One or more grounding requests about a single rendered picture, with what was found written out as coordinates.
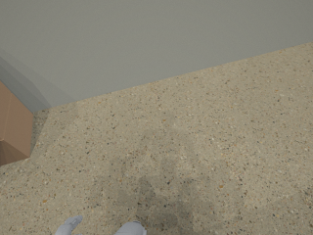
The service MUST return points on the robot left hand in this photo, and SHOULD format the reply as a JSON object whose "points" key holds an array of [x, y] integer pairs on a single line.
{"points": [[69, 225]]}

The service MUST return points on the left robot thigh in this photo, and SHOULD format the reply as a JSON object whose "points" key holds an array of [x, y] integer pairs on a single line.
{"points": [[131, 228]]}

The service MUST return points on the cupboard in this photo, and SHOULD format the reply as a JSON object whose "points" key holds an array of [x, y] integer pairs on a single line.
{"points": [[15, 128]]}

